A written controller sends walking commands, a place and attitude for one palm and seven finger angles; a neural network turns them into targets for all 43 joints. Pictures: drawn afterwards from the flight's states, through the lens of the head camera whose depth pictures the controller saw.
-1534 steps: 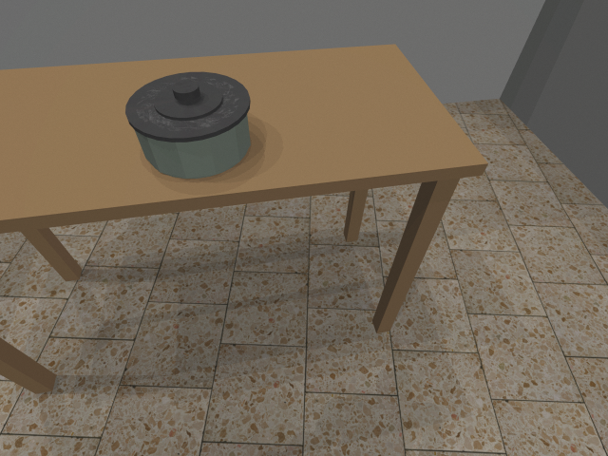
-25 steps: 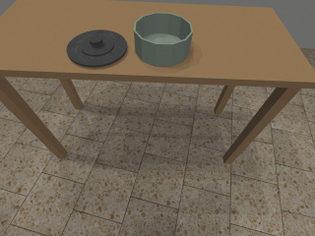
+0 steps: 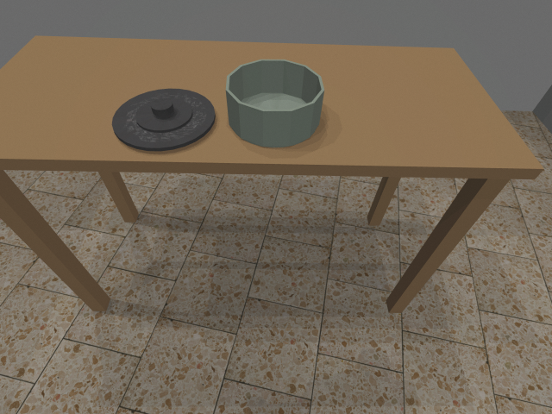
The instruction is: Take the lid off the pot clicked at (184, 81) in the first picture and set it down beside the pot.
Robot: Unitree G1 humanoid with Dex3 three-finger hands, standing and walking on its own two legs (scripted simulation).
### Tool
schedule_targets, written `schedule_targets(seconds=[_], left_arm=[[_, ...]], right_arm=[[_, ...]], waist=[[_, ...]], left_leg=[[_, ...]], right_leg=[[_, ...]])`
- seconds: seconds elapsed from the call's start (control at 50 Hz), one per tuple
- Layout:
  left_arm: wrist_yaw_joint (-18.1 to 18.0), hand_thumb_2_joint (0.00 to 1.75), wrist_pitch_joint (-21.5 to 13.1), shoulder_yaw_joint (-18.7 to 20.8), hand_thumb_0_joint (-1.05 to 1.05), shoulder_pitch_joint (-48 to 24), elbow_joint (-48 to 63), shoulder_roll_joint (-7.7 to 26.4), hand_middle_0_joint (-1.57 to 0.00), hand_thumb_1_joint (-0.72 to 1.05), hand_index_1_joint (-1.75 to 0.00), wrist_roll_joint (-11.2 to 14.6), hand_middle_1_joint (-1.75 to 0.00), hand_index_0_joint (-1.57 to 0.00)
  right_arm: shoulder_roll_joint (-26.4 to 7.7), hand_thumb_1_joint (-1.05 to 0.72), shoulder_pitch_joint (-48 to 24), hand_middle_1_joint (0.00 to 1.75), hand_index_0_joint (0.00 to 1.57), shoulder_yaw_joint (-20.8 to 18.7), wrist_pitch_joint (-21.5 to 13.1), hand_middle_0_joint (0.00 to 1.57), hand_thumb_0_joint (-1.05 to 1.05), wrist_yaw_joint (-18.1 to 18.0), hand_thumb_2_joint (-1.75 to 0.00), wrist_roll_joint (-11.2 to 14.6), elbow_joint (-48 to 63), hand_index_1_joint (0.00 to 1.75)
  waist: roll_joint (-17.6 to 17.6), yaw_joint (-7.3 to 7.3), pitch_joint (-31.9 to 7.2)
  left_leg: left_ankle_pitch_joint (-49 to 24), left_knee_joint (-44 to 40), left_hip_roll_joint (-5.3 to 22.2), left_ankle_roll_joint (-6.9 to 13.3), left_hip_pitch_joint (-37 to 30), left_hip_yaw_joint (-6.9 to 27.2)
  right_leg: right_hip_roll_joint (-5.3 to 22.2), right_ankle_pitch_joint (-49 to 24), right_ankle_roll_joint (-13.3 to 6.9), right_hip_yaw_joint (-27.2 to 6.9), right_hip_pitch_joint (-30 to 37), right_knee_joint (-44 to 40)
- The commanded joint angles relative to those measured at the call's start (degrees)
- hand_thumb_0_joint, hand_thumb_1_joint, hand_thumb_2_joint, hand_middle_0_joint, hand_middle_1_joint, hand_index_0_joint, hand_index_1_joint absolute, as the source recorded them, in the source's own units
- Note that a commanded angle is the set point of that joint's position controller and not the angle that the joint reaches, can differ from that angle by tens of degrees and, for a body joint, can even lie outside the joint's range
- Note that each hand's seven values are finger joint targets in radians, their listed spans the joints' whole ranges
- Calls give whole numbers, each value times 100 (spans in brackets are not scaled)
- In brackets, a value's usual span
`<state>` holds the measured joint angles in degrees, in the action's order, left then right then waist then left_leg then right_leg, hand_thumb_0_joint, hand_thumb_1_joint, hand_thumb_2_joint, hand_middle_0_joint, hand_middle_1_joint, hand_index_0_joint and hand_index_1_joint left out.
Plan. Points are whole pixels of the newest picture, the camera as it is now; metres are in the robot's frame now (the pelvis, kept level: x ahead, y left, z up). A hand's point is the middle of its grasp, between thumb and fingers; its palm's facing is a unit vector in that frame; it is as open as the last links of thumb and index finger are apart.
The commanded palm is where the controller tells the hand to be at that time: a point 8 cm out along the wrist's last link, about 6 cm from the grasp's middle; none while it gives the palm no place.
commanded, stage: let the arm hang, fingers relaxed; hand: left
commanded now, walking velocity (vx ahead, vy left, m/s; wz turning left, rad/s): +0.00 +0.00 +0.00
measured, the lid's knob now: (162, 107) +0.67 +0.27 +0.06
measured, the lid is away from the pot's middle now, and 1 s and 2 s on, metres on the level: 0.23 0.23 0.23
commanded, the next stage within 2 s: look to check the result in 1.04 s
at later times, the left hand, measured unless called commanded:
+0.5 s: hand out of the picture +0.02 +0.18 -0.18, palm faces +0.02 -0.98 -0.20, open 7.3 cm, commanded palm none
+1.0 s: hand out of the picture +0.02 +0.18 -0.17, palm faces +0.02 -0.98 -0.21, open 7.3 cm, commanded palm none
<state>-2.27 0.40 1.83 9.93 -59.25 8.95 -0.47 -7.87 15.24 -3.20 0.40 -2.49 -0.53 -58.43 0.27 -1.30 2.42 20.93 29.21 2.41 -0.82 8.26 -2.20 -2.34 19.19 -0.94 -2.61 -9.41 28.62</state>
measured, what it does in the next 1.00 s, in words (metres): stands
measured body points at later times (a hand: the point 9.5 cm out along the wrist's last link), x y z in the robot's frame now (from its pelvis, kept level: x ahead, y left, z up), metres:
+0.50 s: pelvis -0.01 +0.01 +0.00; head +0.02 +0.01 +0.45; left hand +0.02 +0.23 -0.16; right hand -0.02 -0.21 -0.15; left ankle -0.06 +0.12 -0.73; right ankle -0.04 -0.12 -0.73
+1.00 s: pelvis -0.01 +0.00 +0.00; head +0.01 +0.01 +0.45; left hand +0.01 +0.23 -0.16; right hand -0.02 -0.21 -0.15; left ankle -0.06 +0.12 -0.73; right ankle -0.04 -0.12 -0.73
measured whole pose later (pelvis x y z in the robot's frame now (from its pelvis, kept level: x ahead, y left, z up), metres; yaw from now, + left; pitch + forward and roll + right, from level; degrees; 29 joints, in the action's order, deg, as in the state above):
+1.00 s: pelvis -0.01 +0.00 +0.00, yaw -1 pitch +0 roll -1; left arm -2.6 0.3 2.0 12.9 -62.5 9.3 -0.5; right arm -6.5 17.0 -2.7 0.3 -2.6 -0.3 -61.2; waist 0.4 -1.0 3.5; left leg 18.8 27.2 2.1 -0.4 8.0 -2.9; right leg -2.0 16.8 -0.4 -3.2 -9.2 26.4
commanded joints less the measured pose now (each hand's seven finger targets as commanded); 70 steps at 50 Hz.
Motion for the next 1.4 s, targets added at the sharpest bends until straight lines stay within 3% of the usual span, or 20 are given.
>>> schedule_targets(seconds=[0.0, 0.28, 0.4, 0.46, 0.52, 0.62, 0.78, 1.12, 1.38], left_arm=[[-23, 90, -70, 148, 0, 326, 230, 631, -20, 90, -30, 4, -30, -20], [-27, 90, -88, 114, 0, 539, 69, 595, -20, 90, -30, 29, -30, -20], [-34, 90, -71, 97, 0, 571, 6, 534, -20, 90, -30, 10, -30, -20], [-25, 90, -73, 95, 0, 580, -42, 511, -20, 90, -30, 18, -30, -20], [-24, 90, -61, 95, 0, 562, -45, 510, -20, 90, -30, 12, -30, -20], [-23, 90, -76, 94, 0, 600, -81, 491, -20, 90, -30, 13, -30, -20], [-33, 90, -101, 104, 0, 614, -91, 500, -20, 90, -30, 17, -30, -20], [-26, 90, -88, 91, 0, 621, -131, 487, -20, 90, -30, 7, -30, -20], [-31, 90, -110, 92, 0, 683, -192, 462, -20, 90, -30, 15, -30, -20]], right_arm=[[-500, -90, 506, 30, 20, -88, -32, 20, 0, -32, -90, 11, 127, 30], [-512, -90, 607, 30, 20, -53, -47, 20, 0, -46, -90, 23, 9, 30], [-434, -90, 637, 30, 20, -45, -38, 20, 0, -45, -90, 29, -58, 30], [-448, -90, 677, 30, 20, -38, -50, 20, 0, -48, -90, 19, -76, 30], [-425, -90, 684, 30, 20, -28, -42, 20, 0, -45, -90, 21, -91, 30], [-411, -90, 679, 30, 20, -28, -58, 20, 0, -41, -90, 24, -109, 30], [-401, -90, 692, 30, 20, -35, -69, 20, 0, -44, -90, 22, -144, 30], [-395, -90, 630, 30, 20, -39, -56, 20, 0, -31, -90, 22, -168, 30], [-386, -90, 662, 30, 20, -35, -80, 20, 0, -40, -90, 28, -206, 30]], waist=[[-137, 0, -34], [-165, 1, -200], [-189, 8, 104], [-148, 8, -7], [-236, 9, 152], [-65, 23, 67], [-77, 13, -55], [-118, 11, 147], [-139, 18, 0]], left_leg=[[-2228, -292, 394, 290, -159, 188], [-2405, -334, 422, 318, -379, 182], [-2060, -470, 431, 339, -240, 212], [-2082, -498, 450, 358, -264, 235], [-1784, -581, 454, 364, -132, 258], [-1814, -536, 428, 363, -150, 261], [-2071, -476, 418, 329, -240, 208], [-1582, -603, 422, 333, -139, 229], [-1854, -544, 415, 332, -209, 234]], right_leg=[[567, -2440, -177, -241, -82, -319], [569, -2528, -150, -225, -10, -400], [526, -2151, -140, -235, -183, -451], [521, -2131, -128, -201, -126, -438], [504, -1862, -118, -218, -206, -486], [534, -1975, -117, -244, -166, -493], [565, -2301, -122, -260, -103, -464], [548, -1859, -104, -314, -267, -588], [571, -2108, -100, -303, -172, -550]])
